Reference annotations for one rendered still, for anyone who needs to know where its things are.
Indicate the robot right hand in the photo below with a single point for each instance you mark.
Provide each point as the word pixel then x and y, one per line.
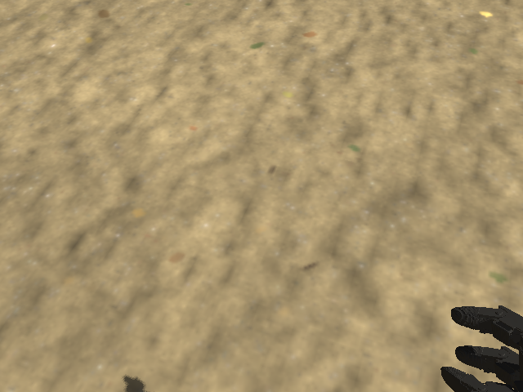
pixel 507 327

